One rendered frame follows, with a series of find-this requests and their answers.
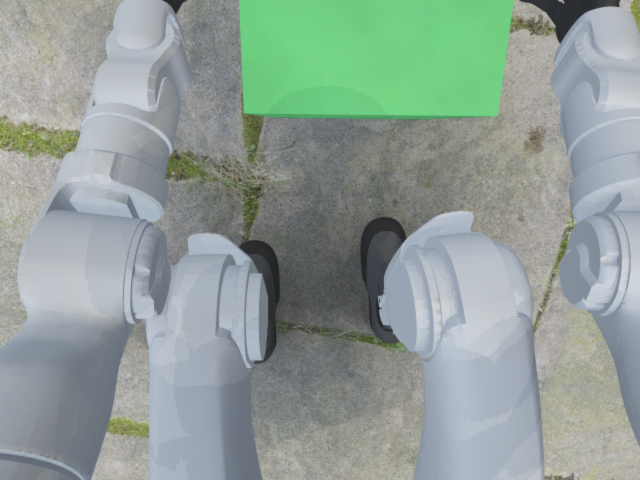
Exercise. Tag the robot right forearm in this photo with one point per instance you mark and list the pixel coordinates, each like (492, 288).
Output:
(597, 82)

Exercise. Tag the right robot shin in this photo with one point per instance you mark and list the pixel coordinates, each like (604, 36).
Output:
(445, 224)

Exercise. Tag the left robot upper arm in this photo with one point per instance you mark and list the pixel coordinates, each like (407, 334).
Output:
(87, 280)

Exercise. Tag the robot right thigh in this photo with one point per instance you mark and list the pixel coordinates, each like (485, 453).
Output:
(453, 300)

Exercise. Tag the robot right hand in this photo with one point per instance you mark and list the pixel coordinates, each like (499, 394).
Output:
(565, 15)

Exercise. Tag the robot left forearm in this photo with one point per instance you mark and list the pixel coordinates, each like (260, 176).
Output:
(119, 165)

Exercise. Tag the right robot upper arm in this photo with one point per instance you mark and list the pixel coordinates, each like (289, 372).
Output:
(600, 273)

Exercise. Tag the carton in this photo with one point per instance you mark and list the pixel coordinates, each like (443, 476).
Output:
(373, 59)

